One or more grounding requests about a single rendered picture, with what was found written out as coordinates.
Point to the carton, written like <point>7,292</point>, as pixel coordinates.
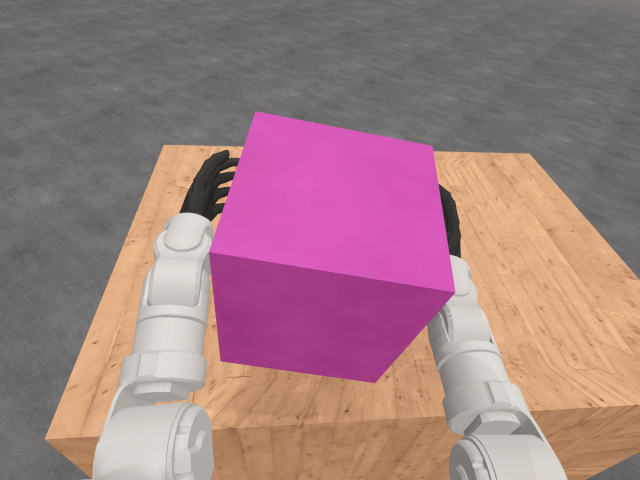
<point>331,253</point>

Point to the right robot hand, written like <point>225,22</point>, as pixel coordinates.
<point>451,222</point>

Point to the pedestal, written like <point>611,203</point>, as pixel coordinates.
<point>563,307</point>

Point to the robot right forearm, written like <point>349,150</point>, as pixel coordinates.
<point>479,397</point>

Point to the robot right upper arm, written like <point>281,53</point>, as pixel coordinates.
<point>503,457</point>

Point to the robot left upper arm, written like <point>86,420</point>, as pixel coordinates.
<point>156,442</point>

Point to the robot left forearm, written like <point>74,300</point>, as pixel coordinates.
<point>167,361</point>

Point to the left robot hand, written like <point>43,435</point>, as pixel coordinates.
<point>204,192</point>

